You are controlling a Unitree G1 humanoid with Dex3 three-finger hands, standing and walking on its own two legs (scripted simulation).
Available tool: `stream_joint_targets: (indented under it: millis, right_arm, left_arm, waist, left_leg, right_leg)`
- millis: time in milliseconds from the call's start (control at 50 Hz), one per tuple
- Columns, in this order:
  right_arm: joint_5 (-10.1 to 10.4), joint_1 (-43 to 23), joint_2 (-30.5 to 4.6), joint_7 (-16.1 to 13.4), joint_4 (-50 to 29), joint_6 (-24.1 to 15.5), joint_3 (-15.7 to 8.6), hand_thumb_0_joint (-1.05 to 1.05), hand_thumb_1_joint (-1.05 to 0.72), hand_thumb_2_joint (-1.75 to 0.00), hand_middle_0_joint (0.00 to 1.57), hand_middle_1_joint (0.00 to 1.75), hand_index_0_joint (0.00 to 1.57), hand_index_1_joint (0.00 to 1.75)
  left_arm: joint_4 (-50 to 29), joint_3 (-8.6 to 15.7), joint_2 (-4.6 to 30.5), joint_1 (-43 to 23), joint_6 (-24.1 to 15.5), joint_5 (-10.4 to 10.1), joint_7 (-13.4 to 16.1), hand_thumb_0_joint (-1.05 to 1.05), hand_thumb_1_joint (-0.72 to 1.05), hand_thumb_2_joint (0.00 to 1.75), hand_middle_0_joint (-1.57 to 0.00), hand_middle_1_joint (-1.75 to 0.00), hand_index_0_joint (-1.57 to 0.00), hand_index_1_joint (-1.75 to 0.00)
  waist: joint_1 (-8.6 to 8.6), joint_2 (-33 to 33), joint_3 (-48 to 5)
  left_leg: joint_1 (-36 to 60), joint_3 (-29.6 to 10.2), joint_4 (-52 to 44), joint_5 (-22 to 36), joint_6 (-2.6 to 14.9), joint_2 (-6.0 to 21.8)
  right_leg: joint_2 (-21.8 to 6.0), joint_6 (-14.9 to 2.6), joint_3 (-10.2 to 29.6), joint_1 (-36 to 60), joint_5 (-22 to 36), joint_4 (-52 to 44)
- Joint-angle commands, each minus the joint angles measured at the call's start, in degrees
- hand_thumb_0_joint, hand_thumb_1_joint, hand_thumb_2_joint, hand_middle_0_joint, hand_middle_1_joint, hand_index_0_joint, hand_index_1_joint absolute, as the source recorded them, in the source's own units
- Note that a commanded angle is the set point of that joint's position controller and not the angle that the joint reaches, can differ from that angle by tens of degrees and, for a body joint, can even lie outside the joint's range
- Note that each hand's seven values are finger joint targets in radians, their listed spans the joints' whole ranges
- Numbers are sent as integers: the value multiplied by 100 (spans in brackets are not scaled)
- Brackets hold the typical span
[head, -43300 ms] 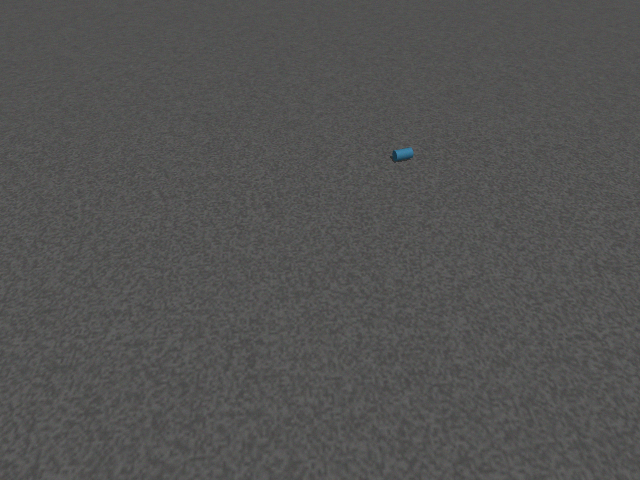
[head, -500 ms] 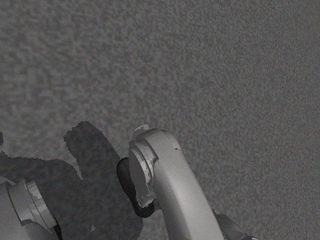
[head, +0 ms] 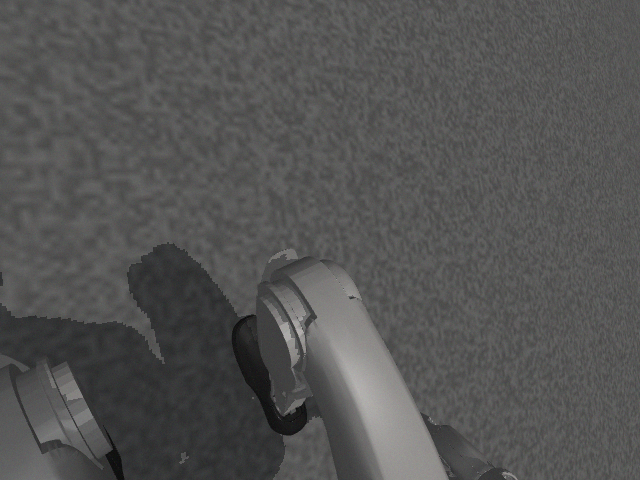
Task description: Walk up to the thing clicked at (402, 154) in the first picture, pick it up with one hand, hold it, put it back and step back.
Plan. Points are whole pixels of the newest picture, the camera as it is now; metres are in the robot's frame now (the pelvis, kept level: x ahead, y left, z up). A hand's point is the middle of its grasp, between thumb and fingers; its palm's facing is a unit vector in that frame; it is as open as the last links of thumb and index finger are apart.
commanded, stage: settle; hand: left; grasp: from above
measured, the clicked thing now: out of the picture +0.48 +0.36 -0.28
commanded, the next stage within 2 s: lift in 0.88 s
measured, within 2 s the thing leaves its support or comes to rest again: leaves its support in 0.26 s
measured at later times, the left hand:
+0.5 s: hand out of the picture +0.47 +0.37 -0.20, palm faces -0.40 -0.12 -0.91, open 8.0 cm
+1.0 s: hand out of the picture +0.46 +0.37 -0.13, palm faces -0.45 -0.11 -0.89, open 8.0 cm
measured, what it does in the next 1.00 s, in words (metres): stands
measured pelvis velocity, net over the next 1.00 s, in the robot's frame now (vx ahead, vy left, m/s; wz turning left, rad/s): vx -0.01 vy -0.01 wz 0.10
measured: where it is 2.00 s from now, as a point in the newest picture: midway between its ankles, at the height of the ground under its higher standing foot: (201, 444)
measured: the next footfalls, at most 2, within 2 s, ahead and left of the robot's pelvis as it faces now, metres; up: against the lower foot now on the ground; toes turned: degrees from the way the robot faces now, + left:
none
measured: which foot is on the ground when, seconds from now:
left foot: down 0.00-1.00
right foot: down 0.00-1.00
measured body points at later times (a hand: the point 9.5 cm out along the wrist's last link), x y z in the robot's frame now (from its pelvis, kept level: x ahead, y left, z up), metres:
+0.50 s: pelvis +0.00 +0.00 +0.01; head +0.27 +0.15 +0.34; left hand +0.49 +0.37 -0.15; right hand +0.09 -0.26 -0.04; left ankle +0.06 +0.13 -0.28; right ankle +0.12 -0.13 -0.28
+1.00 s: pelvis -0.01 -0.01 +0.03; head +0.24 +0.12 +0.38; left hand +0.48 +0.37 -0.08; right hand +0.09 -0.27 -0.05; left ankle +0.06 +0.13 -0.28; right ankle +0.12 -0.13 -0.28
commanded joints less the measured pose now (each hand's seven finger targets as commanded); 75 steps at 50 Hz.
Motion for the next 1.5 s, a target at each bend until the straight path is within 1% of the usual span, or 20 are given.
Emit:
stream_joint_targets:
  millis: [0, 100, 160, 180, 220, 280, 300, 400, 500, 540, 640, 680, 900, 980, 1000, 1040, 1080, 1280, 1400, 1480]
  right_arm:
    - [22, 1143, -1929, -75, 169, 34, -598, 0, -91, -90, 20, 30, 20, 30]
    - [44, 1081, -2031, -92, 95, 81, -732, 0, -91, -90, 20, 30, 20, 30]
    - [39, 1123, -2027, -83, 87, 113, -831, 0, -91, -90, 20, 30, 20, 30]
    - [51, 1100, -1998, -56, 39, 109, -850, 0, -91, -90, 20, 30, 20, 30]
    - [92, 1215, -2042, -28, 93, 109, -954, 0, -91, -90, 20, 30, 20, 30]
    - [122, 1289, -2033, -18, 69, 171, -1093, 0, -90, -90, 20, 30, 20, 30]
    - [139, 1198, -1915, 7, -66, 159, -1092, 0, -90, -90, 20, 30, 20, 30]
    - [310, 1347, -1848, 69, 6, 229, -1375, 0, -90, -90, 20, 30, 20, 30]
    - [456, 1426, -1725, 83, 51, 409, -1525, 0, -90, -90, 20, 30, 20, 30]
    - [526, 1437, -1697, 58, -4, 500, -1554, 0, -90, -90, 20, 30, 20, 30]
    - [601, 1499, -1607, -62, -67, 682, -1636, 0, -90, -90, 20, 30, 20, 30]
    - [647, 1501, -1596, -124, -125, 749, -1688, 0, -90, -90, 20, 30, 20, 30]
    - [681, 1562, -1446, -341, -157, 978, -1720, 0, -90, -90, 20, 30, 20, 30]
    - [703, 1649, -1414, -371, -165, 1039, -1772, 0, -93, -91, 20, 30, 20, 30]
    - [703, 1660, -1360, -373, -153, 1058, -1769, 0, -88, -89, 20, 30, 20, 30]
    - [755, 1656, -1371, -409, -133, 1101, -1815, 0, -92, -91, 20, 30, 20, 30]
    - [774, 1738, -1368, -418, -130, 1130, -1848, 0, -91, -91, 20, 30, 20, 30]
    - [993, 1707, -1197, -534, -83, 1365, -2189, 0, -91, -90, 20, 30, 20, 30]
    - [1082, 1606, -1015, -616, -45, 1378, -2349, 0, -91, -90, 20, 30, 20, 30]
    - [1168, 1515, -946, -679, -85, 1369, -2436, 0, -91, -90, 20, 30, 20, 30]
  left_arm:
    - [-767, 77, 1375, -1277, 39, -93, 150, 0, 75, 28, -110, -32, -114, -29]
    - [-984, 196, 1410, -1302, 125, -125, 42, 0, 77, 27, -113, -27, -115, -25]
    - [-1435, 363, 1579, -1373, 143, -62, -13, 0, 81, 28, -115, -29, -118, -26]
    - [-1812, 214, 1370, -1552, 122, -77, -69, 0, 82, 28, -116, -28, -119, -25]
    - [-1593, 344, 1376, -1255, 182, -87, -142, 0, 82, 26, -116, -26, -119, -24]
    - [-2212, 587, 1547, -1444, 183, -67, -240, 0, 87, 28, -120, -26, -123, -24]
    - [-2435, 303, 1090, -1472, 187, -110, -325, 0, 90, 27, -123, -24, -125, -22]
    - [-2762, 326, 926, -1156, 336, -232, -698, 0, 98, 27, -128, -23, -131, -21]
    - [-2967, -30, 145, -1326, 474, -405, -1103, 0, 99, 24, -128, -22, -132, -19]
    - [-3023, -6, 294, -1337, 475, -365, -1239, 0, 99, 22, -128, -21, -131, -18]
    - [-3099, -121, -45, -1487, 457, -440, -1503, 0, 100, 24, -130, -21, -133, -18]
    - [-3188, -59, 88, -1521, 450, -416, -1580, 0, 95, 24, -127, -20, -130, -17]
    - [-3511, 16, 149, -1854, 368, -469, -1733, 0, 95, 33, -128, -25, -129, -23]
    - [-3484, 107, 232, -1583, 395, -486, -1820, 0, 89, 23, -124, -28, -128, -24]
    - [-3510, 91, 202, -1577, 407, -516, -1859, 0, 85, 29, -119, -20, -121, -18]
    - [-3574, 111, 193, -1453, 445, -587, -1936, 0, 88, 25, -119, -29, -123, -25]
    - [-3754, 97, 101, -1427, 481, -684, -2043, 0, 87, 27, -118, -30, -122, -26]
    - [-4808, 306, 4, -887, 457, -1014, -2460, 0, 89, 30, -118, -33, -122, -29]
    - [-5084, 124, -553, -377, 357, -1245, -2615, 0, 92, 34, -120, -36, -124, -31]
    - [-5452, 89, -677, -161, 346, -1406, -2647, 0, 90, 36, -118, -37, -122, -33]
  waist:
    - [-282, 3476, -3676]
    - [-196, 3571, -3722]
    - [-18, 3956, -4200]
    - [-27, 4045, -4273]
    - [-33, 3952, -4137]
    - [75, 4066, -4457]
    - [102, 4132, -4601]
    - [335, 4201, -4943]
    - [317, 3802, -4729]
    - [368, 3655, -4910]
    - [325, 3442, -4748]
    - [414, 3359, -4846]
    - [489, 3313, -5272]
    - [600, 3247, -5440]
    - [609, 3264, -5469]
    - [696, 3280, -5469]
    - [693, 3307, -5510]
    - [1093, 3295, -6179]
    - [1182, 3001, -5956]
    - [1305, 2822, -6066]
  left_leg:
    - [3083, 658, -1501, 1597, 26, 259]
    - [3092, 657, -1518, 1455, -7, 239]
    - [3426, 679, -1557, 1726, -36, 222]
    - [3526, 692, -1516, 1959, -42, 223]
    - [3485, 719, -1498, 2004, -46, 199]
    - [3519, 807, -1466, 2037, -34, 168]
    - [3557, 854, -1462, 2082, -26, 142]
    - [3728, 903, -1710, 2050, -16, 110]
    - [3517, 948, -1848, 1942, 37, 48]
    - [3388, 992, -1834, 1888, 79, 17]
    - [3268, 1026, -2025, 1532, 79, -51]
    - [3375, 1019, -2091, 1485, 78, -61]
    - [3391, 1213, -2190, 1414, 119, -114]
    - [3441, 1283, -2281, 1487, 136, -127]
    - [3407, 1312, -2312, 1458, 148, -124]
    - [3489, 1324, -2412, 1410, 149, -142]
    - [3599, 1315, -2495, 1494, 132, -147]
    - [4372, 1363, -3030, 1729, 169, -185]
    - [4539, 1342, -3559, 1283, 224, -167]
    - [4804, 1261, -3988, 985, 246, -123]
  right_leg:
    - [135, -551, -705, 1980, 1584, -1056]
    - [109, -614, -728, 1756, 1412, -1058]
    - [90, -651, -708, 1861, 1562, -1002]
    - [75, -639, -701, 1811, 1742, -1010]
    - [68, -658, -678, 1736, 1707, -1027]
    - [50, -703, -621, 1874, 1724, -1093]
    - [46, -708, -595, 1892, 1800, -1108]
    - [9, -707, -514, 1747, 1708, -1119]
    - [-35, -727, -450, 1445, 1651, -1226]
    - [-43, -723, -395, 1605, 1648, -1246]
    - [-108, -723, -339, 1550, 1419, -1380]
    - [-120, -740, -297, 1515, 1349, -1412]
    - [-144, -747, -152, 1680, 1215, -1598]
    - [-155, -728, -98, 1916, 1251, -1682]
    - [-157, -708, -61, 2025, 1252, -1723]
    - [-164, -739, -46, 1898, 1169, -1778]
    - [-181, -755, -50, 1976, 1214, -1823]
    - [-274, -760, 166, 2106, 1294, -2139]
    - [-312, -717, 285, 2218, 1054, -2516]
    - [-289, -670, 306, 2574, 1000, -2771]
